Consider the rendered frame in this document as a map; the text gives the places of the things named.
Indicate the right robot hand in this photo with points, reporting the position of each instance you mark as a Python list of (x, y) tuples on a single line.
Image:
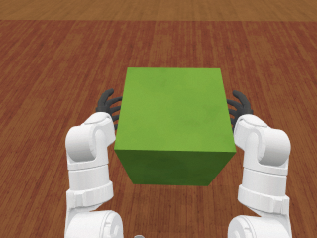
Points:
[(243, 108)]

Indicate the right robot forearm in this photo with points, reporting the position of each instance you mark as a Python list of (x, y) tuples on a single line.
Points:
[(266, 158)]

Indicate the right robot upper arm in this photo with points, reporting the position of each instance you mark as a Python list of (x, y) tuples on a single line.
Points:
[(244, 226)]

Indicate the left robot forearm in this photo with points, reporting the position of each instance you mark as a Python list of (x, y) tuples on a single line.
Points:
[(87, 164)]

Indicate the left robot upper arm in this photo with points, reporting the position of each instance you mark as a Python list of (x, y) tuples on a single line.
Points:
[(95, 224)]

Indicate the carton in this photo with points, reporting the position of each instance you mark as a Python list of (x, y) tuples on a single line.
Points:
[(174, 126)]

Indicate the left robot hand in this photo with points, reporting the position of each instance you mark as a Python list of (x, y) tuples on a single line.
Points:
[(103, 105)]

